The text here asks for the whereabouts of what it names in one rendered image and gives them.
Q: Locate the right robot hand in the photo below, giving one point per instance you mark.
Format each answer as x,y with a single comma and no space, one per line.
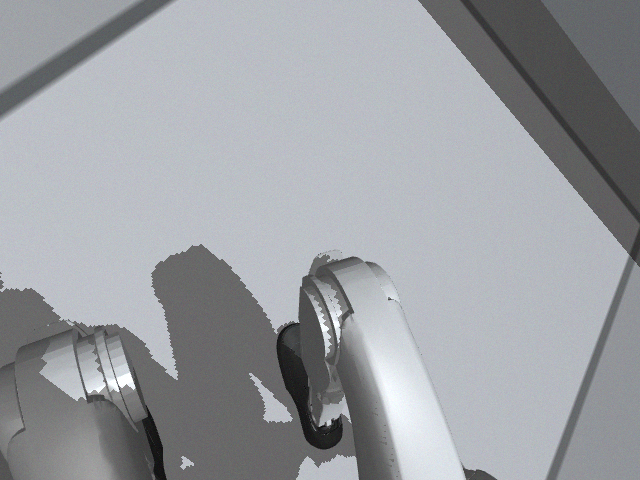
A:
477,475

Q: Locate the right robot foot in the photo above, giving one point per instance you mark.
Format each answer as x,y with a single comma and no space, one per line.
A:
296,383

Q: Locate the left robot foot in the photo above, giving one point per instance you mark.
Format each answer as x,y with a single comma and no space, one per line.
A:
155,445

